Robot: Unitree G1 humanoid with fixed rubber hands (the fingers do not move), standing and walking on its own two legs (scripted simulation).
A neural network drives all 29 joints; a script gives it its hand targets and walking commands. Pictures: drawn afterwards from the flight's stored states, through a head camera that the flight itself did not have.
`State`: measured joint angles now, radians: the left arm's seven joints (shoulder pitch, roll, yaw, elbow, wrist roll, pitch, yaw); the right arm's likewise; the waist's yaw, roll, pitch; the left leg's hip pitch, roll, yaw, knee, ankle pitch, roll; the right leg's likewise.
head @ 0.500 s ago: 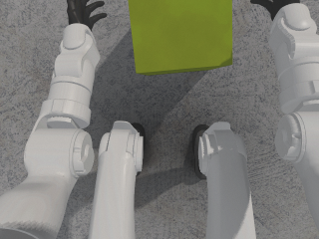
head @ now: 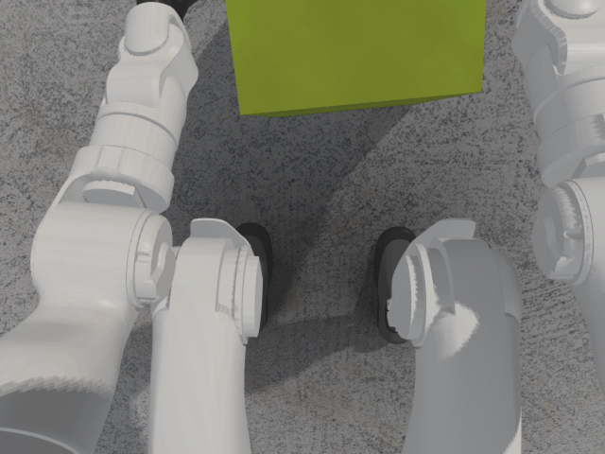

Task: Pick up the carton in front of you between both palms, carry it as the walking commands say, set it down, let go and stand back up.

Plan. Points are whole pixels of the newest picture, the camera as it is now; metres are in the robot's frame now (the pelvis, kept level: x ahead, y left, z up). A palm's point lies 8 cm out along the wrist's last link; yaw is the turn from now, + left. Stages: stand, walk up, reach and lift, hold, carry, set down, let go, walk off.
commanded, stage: reach and lift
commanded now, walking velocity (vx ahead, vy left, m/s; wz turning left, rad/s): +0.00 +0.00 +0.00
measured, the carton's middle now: (344, 15) +0.53 -0.04 -0.24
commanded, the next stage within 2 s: none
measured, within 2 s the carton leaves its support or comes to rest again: leaves its support in 0.56 s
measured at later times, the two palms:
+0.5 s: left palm out of the picture +0.53 +0.12 -0.17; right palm out of the picture +0.54 -0.18 -0.17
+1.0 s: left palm out of the picture +0.50 +0.11 +0.00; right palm out of the picture +0.50 -0.19 +0.00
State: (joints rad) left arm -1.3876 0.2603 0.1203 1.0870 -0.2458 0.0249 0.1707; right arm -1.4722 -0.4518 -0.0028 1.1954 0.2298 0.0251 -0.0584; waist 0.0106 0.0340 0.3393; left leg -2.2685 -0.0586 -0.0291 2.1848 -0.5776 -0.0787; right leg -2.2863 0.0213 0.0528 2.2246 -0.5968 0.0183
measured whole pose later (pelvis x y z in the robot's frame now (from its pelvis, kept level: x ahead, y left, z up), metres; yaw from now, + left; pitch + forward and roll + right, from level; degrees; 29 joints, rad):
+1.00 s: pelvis -0.01 +0.01 +0.07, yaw -3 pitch +42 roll +2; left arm -1.11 -0.02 0.54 0.75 0.17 0.31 0.12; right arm -1.20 -0.14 -0.38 0.90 -0.17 0.34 -0.04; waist 0.01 0.02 -0.09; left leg -2.14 -0.11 -0.08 1.93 -0.52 -0.09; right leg -2.17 0.10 0.08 1.94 -0.51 0.06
